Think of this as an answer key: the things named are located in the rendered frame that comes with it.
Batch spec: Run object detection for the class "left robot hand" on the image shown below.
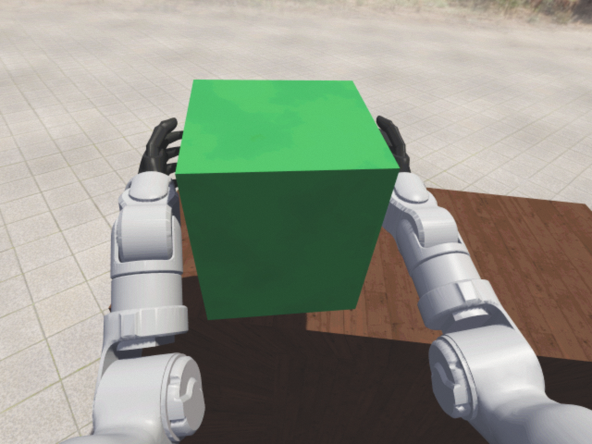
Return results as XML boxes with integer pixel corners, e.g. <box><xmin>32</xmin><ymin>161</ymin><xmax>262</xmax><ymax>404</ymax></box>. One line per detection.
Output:
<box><xmin>138</xmin><ymin>117</ymin><xmax>183</xmax><ymax>188</ymax></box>

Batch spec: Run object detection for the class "robot left upper arm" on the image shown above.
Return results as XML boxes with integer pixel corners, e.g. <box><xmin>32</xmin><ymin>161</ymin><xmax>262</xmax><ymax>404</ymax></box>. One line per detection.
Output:
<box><xmin>59</xmin><ymin>352</ymin><xmax>205</xmax><ymax>444</ymax></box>

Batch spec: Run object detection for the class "right robot hand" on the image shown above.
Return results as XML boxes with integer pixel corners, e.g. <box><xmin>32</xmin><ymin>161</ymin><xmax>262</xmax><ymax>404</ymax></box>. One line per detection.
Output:
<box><xmin>376</xmin><ymin>116</ymin><xmax>411</xmax><ymax>173</ymax></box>

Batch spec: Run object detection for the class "robot left forearm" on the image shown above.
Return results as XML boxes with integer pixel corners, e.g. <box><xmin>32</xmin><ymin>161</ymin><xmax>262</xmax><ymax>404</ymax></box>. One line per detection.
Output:
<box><xmin>92</xmin><ymin>171</ymin><xmax>189</xmax><ymax>430</ymax></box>

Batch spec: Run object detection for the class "robot right upper arm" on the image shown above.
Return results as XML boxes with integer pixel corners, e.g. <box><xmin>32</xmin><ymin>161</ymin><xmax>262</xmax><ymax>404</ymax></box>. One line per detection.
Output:
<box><xmin>428</xmin><ymin>324</ymin><xmax>592</xmax><ymax>444</ymax></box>

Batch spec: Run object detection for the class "carton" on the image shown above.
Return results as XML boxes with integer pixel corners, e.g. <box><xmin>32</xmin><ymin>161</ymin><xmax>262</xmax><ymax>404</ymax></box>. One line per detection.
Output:
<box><xmin>175</xmin><ymin>80</ymin><xmax>400</xmax><ymax>320</ymax></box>

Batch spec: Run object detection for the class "robot right forearm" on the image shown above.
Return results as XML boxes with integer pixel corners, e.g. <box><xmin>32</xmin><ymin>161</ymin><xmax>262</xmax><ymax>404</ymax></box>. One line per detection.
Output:
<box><xmin>382</xmin><ymin>172</ymin><xmax>545</xmax><ymax>390</ymax></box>

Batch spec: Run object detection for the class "pedestal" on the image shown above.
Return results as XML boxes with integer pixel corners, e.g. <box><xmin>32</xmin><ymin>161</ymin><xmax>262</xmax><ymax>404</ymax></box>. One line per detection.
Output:
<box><xmin>108</xmin><ymin>188</ymin><xmax>592</xmax><ymax>444</ymax></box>

